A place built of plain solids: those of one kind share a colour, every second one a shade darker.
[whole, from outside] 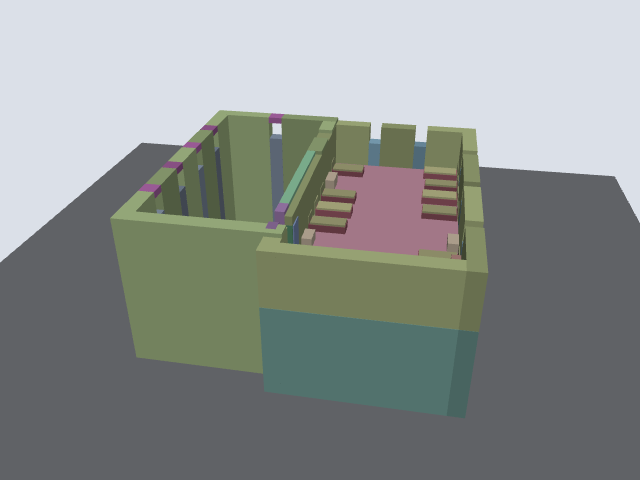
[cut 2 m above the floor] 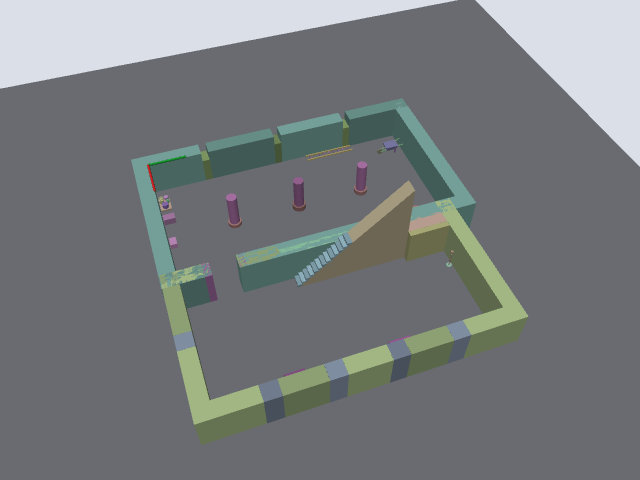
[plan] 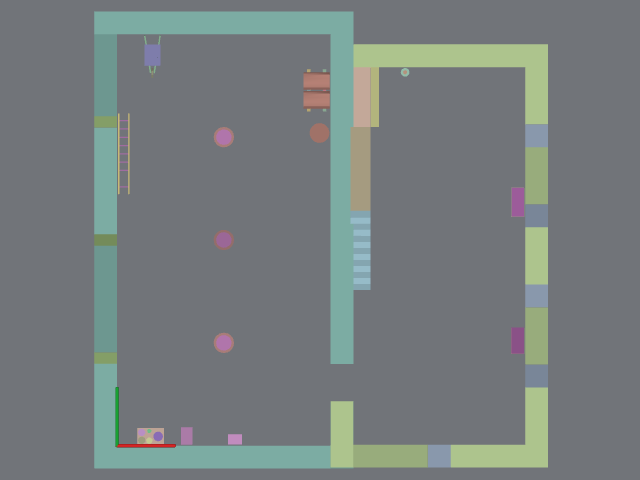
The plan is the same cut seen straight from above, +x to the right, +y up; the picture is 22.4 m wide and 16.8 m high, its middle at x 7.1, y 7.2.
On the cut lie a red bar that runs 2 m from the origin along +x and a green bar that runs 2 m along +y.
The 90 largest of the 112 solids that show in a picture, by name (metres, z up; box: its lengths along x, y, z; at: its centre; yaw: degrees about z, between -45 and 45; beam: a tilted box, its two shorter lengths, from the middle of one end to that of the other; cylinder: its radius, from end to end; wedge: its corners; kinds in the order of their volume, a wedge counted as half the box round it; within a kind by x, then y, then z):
{
 "wall_vestibule_1": {"box": [0.8, 2.32, 8.07], "at": [7.87, 0.4, 3.73]},
 "wall_vestibule_2": {"box": [0.8, 2.0, 8.07], "at": [7.87, 3.86, 3.73]},
 "wall_vestibule_3": {"box": [0.8, 0.8, 8.07], "at": [7.87, 13.65, 3.73]},
 "wall_vestibule_4": {"box": [3.41, 0.8, 8.07], "at": [9.17, -0.36, 3.73]},
 "wall_vestibule_5": {"box": [7.61, 0.8, 8.07], "at": [11.28, 13.65, 3.73]},
 "wall_vestibule_6": {"box": [3.41, 0.8, 8.07], "at": [13.38, -0.36, 3.73]},
 "wall_vestibule_7": {"box": [0.8, 2.8, 8.07], "at": [14.68, 0.64, 3.73]},
 "wall_vestibule_8": {"box": [0.8, 2.0, 8.07], "at": [14.68, 3.84, 3.73]},
 "wall_vestibule_9": {"box": [0.8, 2.0, 8.07], "at": [14.68, 6.64, 3.73]},
 "wall_vestibule_10": {"box": [0.8, 2.0, 8.07], "at": [14.68, 9.45, 3.73]},
 "wall_vestibule_11": {"box": [0.8, 2.8, 8.07], "at": [14.68, 12.65, 3.73]},
 "wall_undercroft_1": {"box": [0.8, 3.67, 5.06], "at": [-0.4, 1.03, 2.23]},
 "wall_undercroft_2": {"box": [0.8, 3.73, 5.06], "at": [-0.4, 5.13, 2.23]},
 "wall_undercroft_3": {"box": [0.8, 3.73, 5.06], "at": [-0.4, 9.27, 2.23]},
 "wall_undercroft_4": {"box": [0.8, 3.67, 5.06], "at": [-0.4, 13.37, 2.23]},
 "wall_undercroft_5": {"box": [9.07, 0.8, 5.06], "at": [3.73, -0.4, 2.23]},
 "wall_undercroft_6": {"box": [9.07, 0.8, 5.06], "at": [3.73, 14.8, 2.23]},
 "wall_undercroft_7": {"box": [0.8, 2.36, 5.06], "at": [7.87, 0.38, 2.23]},
 "wall_undercroft_8": {"box": [0.8, 12.34, 5.06], "at": [7.87, 9.03, 2.23]},
 "wall_dorter_1": {"box": [0.8, 3.59, 2.8], "at": [-0.4, 1.0, 6.17]},
 "wall_dorter_2": {"box": [0.8, 3.58, 2.8], "at": [-0.4, 5.13, 6.17]},
 "wall_dorter_3": {"box": [0.8, 3.58, 2.8], "at": [-0.4, 9.27, 6.17]},
 "wall_dorter_4": {"box": [0.8, 3.59, 2.8], "at": [-0.4, 13.4, 6.17]},
 "wall_dorter_5": {"box": [2.82, 0.8, 2.8], "at": [0.61, -0.4, 6.17]},
 "wall_dorter_6": {"box": [2.04, 0.8, 2.8], "at": [3.73, -0.4, 6.17]},
 "wall_dorter_7": {"box": [9.07, 0.8, 2.8], "at": [3.73, 14.8, 6.17]},
 "wall_dorter_8": {"box": [2.82, 0.8, 2.8], "at": [6.86, -0.4, 6.17]},
 "wall_dorter_9": {"box": [0.8, 12.92, 2.8], "at": [7.87, 5.66, 6.17]},
 "wall_dorter_10": {"box": [0.8, 2.13, 2.8], "at": [7.87, 14.14, 6.17]},
 "floor_dorter_1": {"box": [7.47, 14.4, 0.4], "at": [3.73, 7.2, 4.87]},
 "wall_right_1": {"box": [0.45, 6.85, 8.07], "at": [8.04, 8.29, 3.73]},
 "wall_vestibule_under_light_1": {"box": [0.8, 0.8, 6.72], "at": [11.28, -0.36, 3.06]},
 "wall_vestibule_under_light_2": {"box": [0.8, 0.8, 6.72], "at": [14.68, 2.44, 3.06]},
 "wall_vestibule_under_light_3": {"box": [0.8, 0.8, 6.72], "at": [14.68, 5.24, 3.06]},
 "wall_vestibule_under_light_4": {"box": [0.8, 0.8, 6.72], "at": [14.68, 8.04, 3.06]},
 "wall_vestibule_under_light_5": {"box": [0.8, 0.8, 6.72], "at": [14.68, 10.85, 3.06]},
 "fill_under_steps_1": {"wedge": [[8.17, 5.23, -0.3], [8.17, 5.23, -0.24], [8.17, 11.15, -0.3], [8.17, 11.15, 4.86], [8.87, 5.23, -0.3], [8.87, 5.23, -0.24], [8.87, 11.15, -0.3], [8.87, 11.15, 4.86]]},
 "mass_under_head_1": {"box": [0.7, 2.11, 5.07], "at": [8.52, 12.2, 2.23]},
 "bed_frame_dorter_1": {"box": [1.86, 0.78, 0.36], "at": [0.96, 2.75, 5.25]},
 "bed_frame_dorter_2": {"box": [1.87, 0.9, 0.32], "at": [0.97, 6.03, 5.23]},
 "bed_frame_dorter_3": {"box": [1.95, 0.89, 0.37], "at": [1.01, 4.28, 5.25]},
 "bed_frame_dorter_4": {"box": [1.99, 0.86, 0.35], "at": [1.02, 0.98, 5.24]},
 "bed_frame_dorter_5": {"box": [1.92, 0.88, 0.36], "at": [6.48, 6.74, 5.25]},
 "bed_frame_dorter_6": {"box": [1.89, 0.84, 0.33], "at": [6.49, 5.07, 5.24]},
 "bed_frame_dorter_7": {"box": [1.88, 0.9, 0.3], "at": [6.5, 1.42, 5.22]},
 "bed_frame_dorter_8": {"box": [1.88, 0.83, 0.37], "at": [6.5, 8.44, 5.26]},
 "parapet_head_1": {"box": [0.3, 2.1, 6.38], "at": [9.02, 12.2, 2.89]},
 "wall_wallhead_1": {"box": [0.45, 0.86, 3.0], "at": [8.04, 11.69, 6.27]},
 "wall_wallhead_2": {"box": [0.45, 0.62, 3.0], "at": [8.04, 13.39, 6.27]},
 "wall_dorter_under_light_1": {"box": [0.7, 0.8, 1.75], "at": [2.37, -0.4, 5.64]},
 "wall_dorter_under_light_2": {"box": [0.7, 0.8, 1.75], "at": [5.1, -0.4, 5.64]},
 "pier_undercroft_1": {"cylinder": 0.27, "from": [3.73, 3.6, 0.22], "to": [3.73, 3.6, 3.04]},
 "pier_undercroft_2": {"cylinder": 0.27, "from": [3.73, 7.2, 0.29], "to": [3.73, 7.2, 3.04]},
 "pier_undercroft_3": {"cylinder": 0.27, "from": [3.73, 10.8, 0.28], "to": [3.73, 10.8, 3.04]},
 "wall_undercroft_under_light_1": {"box": [0.8, 0.4, 1.75], "at": [-0.4, 3.07, 0.57]},
 "wall_undercroft_under_light_2": {"box": [0.8, 0.4, 1.75], "at": [-0.4, 7.2, 0.57]},
 "wall_undercroft_under_light_3": {"box": [0.8, 0.4, 1.75], "at": [-0.4, 11.33, 0.57]},
 "bed_pallet_dorter_1": {"box": [1.74, 0.72, 0.11], "at": [0.99, 2.75, 5.48]},
 "bed_pallet_dorter_2": {"box": [1.73, 0.79, 0.11], "at": [0.99, 10.8, 5.48]},
 "bed_pallet_dorter_3": {"box": [1.75, 0.84, 0.11], "at": [1.0, 6.03, 5.44]},
 "bed_pallet_dorter_4": {"box": [1.83, 0.83, 0.11], "at": [1.04, 4.28, 5.49]},
 "bed_pallet_dorter_5": {"box": [1.87, 0.8, 0.11], "at": [1.05, 0.98, 5.47]},
 "bed_pallet_dorter_6": {"box": [1.8, 0.82, 0.11], "at": [6.45, 6.74, 5.49]},
 "bed_pallet_dorter_7": {"box": [1.77, 0.78, 0.11], "at": [6.46, 5.07, 5.46]},
 "bed_pallet_dorter_8": {"box": [1.76, 0.84, 0.11], "at": [6.47, 1.42, 5.43]},
 "bed_pallet_dorter_9": {"box": [1.76, 0.77, 0.11], "at": [6.47, 8.44, 5.5]},
 "wall_vestibule_over_light_1": {"box": [0.8, 0.8, 0.35], "at": [11.28, -0.36, 7.59]},
 "wall_vestibule_over_light_2": {"box": [0.8, 0.8, 0.35], "at": [14.68, 2.44, 7.59]},
 "wall_vestibule_over_light_3": {"box": [0.8, 0.8, 0.35], "at": [14.68, 5.24, 7.59]},
 "wall_vestibule_over_light_4": {"box": [0.8, 0.8, 0.35], "at": [14.68, 8.04, 7.59]},
 "wall_vestibule_over_light_5": {"box": [0.8, 0.8, 0.35], "at": [14.68, 10.85, 7.59]},
 "aumbry_carcase_vestibule_1": {"box": [0.45, 0.92, 1.15], "at": [14.02, 3.68, 0.67]},
 "aumbry_carcase_vestibule_2": {"box": [0.43, 1.01, 1.16], "at": [14.03, 8.53, 0.67]},
 "chest_dorter_1": {"box": [0.52, 0.99, 0.51], "at": [0.29, 9.23, 5.32]},
 "chest_dorter_2": {"box": [0.52, 1.22, 0.61], "at": [7.18, 3.37, 5.38]},
 "chest_dorter_3": {"box": [0.51, 0.99, 0.51], "at": [7.18, 10.03, 5.33]},
 "jamb_slype_1": {"box": [0.8, 0.35, 2.2], "at": [7.87, 1.38, 1.05]},
 "jamb_wall_head_1": {"box": [0.8, 0.35, 2.05], "at": [7.87, 11.95, 6.09]},
 "aumbry_carcase_dorter_1": {"box": [0.42, 0.97, 1.16], "at": [0.25, 12.45, 5.74]},
 "cask_undercroft_1": {"cylinder": 0.35, "from": [7.08, 10.95, 0.0], "to": [7.08, 10.95, 0.9]},
 "pier_undercroft_base_1": {"cylinder": 0.35, "from": [3.73, 3.6, 0.0], "to": [3.73, 3.6, 0.22]},
 "pier_undercroft_base_2": {"cylinder": 0.35, "from": [3.73, 7.2, 0.0], "to": [3.73, 7.2, 0.29]},
 "pier_undercroft_base_3": {"cylinder": 0.35, "from": [3.73, 10.8, 0.0], "to": [3.73, 10.8, 0.28]},
 "crate_undercroft_1": {"box": [0.41, 0.62, 0.43], "at": [2.44, 0.34, 0.17]},
 "crate_undercroft_2": {"box": [0.5, 0.36, 0.36], "at": [4.12, 0.22, 0.13]},
 "door_leaf_wall_head_1": {"box": [0.06, 0.93, 2.03], "at": [7.44, 11.62, 6.08]},
 "pot_plinth_undercroft_1": {"box": [0.94, 0.59, 0.17], "at": [1.17, 0.33, 0.04]},
 "tread_1": {"wedge": [[8.17, 5.45, -0.3], [8.17, 5.45, 0.18], [8.17, 5.7, -0.3], [8.17, 5.7, 0.19], [8.87, 5.45, -0.3], [8.87, 5.45, 0.18], [8.87, 5.7, -0.3], [8.87, 5.7, 0.19]]},
 "tread_2": {"wedge": [[8.17, 7.35, 1.33], [8.17, 7.35, 1.81], [8.17, 7.6, 1.33], [8.17, 7.6, 1.82], [8.87, 7.34, 1.33], [8.87, 7.34, 1.81], [8.87, 7.6, 1.33], [8.87, 7.6, 1.82]]},
 "barrow_tray_undercroft_1": {"wedge": [[0.96, 13.3, 0.55], [0.96, 14.04, 0.55], [1.03, 13.42, 0.27], [1.03, 13.95, 0.27], [1.44, 13.42, 0.27], [1.44, 13.95, 0.27], [1.51, 13.3, 0.55], [1.51, 14.04, 0.55]]}
}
